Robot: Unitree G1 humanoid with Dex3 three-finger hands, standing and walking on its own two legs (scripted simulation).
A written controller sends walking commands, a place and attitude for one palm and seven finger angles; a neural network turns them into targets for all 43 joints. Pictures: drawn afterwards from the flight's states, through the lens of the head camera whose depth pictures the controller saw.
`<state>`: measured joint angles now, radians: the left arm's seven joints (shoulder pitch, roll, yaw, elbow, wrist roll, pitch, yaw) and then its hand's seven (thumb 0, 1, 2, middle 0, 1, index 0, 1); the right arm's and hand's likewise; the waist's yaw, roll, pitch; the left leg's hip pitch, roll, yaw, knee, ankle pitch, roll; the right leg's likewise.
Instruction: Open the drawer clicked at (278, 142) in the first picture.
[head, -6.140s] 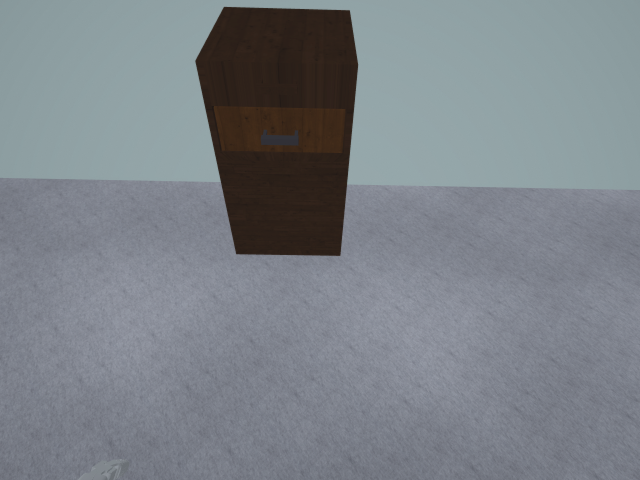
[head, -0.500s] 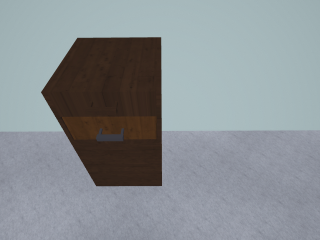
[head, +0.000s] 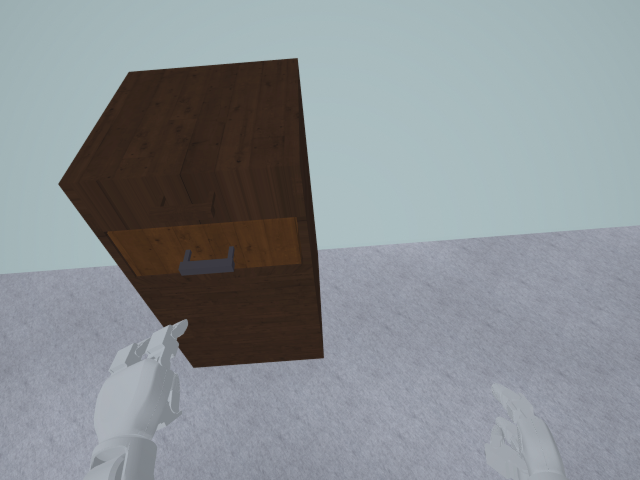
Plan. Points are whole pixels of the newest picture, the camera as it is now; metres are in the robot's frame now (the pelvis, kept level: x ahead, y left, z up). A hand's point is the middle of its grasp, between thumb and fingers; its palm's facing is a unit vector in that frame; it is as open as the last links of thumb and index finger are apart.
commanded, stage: raise the hand with hooked fingers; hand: left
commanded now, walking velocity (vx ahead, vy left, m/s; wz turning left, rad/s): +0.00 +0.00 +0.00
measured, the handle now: (208, 259) +0.57 +0.29 -0.16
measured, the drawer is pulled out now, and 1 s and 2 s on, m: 0.00 0.00 0.00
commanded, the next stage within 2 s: move the hooked fingers above the handle in 1.60 s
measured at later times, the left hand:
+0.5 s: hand (145, 377) +0.24 +0.24 +0.01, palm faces +0.04 -0.10 -0.99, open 10.8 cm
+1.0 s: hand (128, 322) +0.29 +0.26 +0.07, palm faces +0.07 -0.08 -0.99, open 13.5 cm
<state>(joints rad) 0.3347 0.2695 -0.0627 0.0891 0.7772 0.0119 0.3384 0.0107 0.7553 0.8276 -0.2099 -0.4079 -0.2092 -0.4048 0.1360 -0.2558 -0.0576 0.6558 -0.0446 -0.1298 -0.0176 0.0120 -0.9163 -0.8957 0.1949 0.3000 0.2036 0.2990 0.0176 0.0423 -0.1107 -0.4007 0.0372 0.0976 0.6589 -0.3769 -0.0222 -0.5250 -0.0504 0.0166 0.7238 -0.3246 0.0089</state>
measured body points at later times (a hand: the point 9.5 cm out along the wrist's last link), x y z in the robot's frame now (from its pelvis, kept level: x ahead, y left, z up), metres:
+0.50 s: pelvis +0.00 +0.00 -0.01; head +0.03 -0.04 +0.43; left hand +0.23 +0.24 +0.07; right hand +0.19 -0.19 -0.13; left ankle -0.03 +0.13 -0.72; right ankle +0.02 -0.12 -0.72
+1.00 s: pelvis +0.01 +0.01 +0.01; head +0.03 -0.03 +0.46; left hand +0.28 +0.26 +0.12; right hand +0.24 -0.20 -0.09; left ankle -0.03 +0.13 -0.72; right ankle +0.02 -0.12 -0.72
